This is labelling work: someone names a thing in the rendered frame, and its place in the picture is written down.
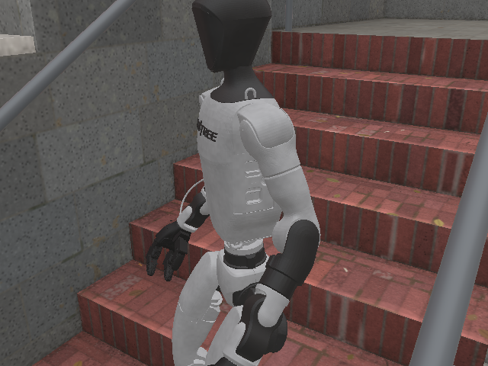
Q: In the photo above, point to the right robot upper arm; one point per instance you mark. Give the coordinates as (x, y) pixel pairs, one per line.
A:
(203, 95)

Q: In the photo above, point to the left robot forearm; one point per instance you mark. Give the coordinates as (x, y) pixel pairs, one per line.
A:
(262, 313)

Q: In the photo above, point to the humanoid robot torso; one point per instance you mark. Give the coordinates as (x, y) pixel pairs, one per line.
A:
(241, 209)

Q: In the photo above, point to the robot head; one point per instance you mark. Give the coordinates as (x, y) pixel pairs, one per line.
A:
(231, 32)

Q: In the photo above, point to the right robot forearm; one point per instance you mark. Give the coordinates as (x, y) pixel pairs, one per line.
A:
(194, 215)

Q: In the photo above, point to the right robot hand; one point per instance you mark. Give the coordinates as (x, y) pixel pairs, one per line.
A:
(174, 238)

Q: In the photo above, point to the left robot upper arm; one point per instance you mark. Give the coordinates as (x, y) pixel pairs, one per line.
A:
(268, 135)

